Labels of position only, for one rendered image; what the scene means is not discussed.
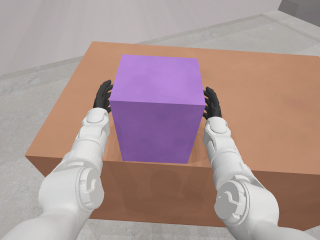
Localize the right robot hand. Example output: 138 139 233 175
202 86 222 120

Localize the left robot hand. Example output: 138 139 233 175
93 79 113 114

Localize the robot left forearm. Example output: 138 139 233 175
38 107 110 209

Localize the robot right forearm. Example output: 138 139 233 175
202 116 266 192

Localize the left robot upper arm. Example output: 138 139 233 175
1 166 105 240

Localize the pedestal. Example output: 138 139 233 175
24 41 320 231

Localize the right robot upper arm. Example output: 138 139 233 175
214 179 317 240

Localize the carton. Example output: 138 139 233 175
109 54 206 164

